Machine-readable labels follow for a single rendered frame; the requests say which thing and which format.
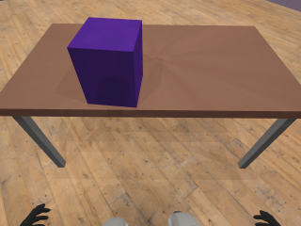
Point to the table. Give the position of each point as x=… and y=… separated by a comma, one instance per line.
x=189, y=71

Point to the robot left hand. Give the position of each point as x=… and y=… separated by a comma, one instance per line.
x=31, y=218

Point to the robot right hand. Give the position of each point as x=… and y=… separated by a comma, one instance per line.
x=266, y=217

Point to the carton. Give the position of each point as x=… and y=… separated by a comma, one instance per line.
x=107, y=55

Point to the robot right thigh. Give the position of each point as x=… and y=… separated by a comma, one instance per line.
x=181, y=219

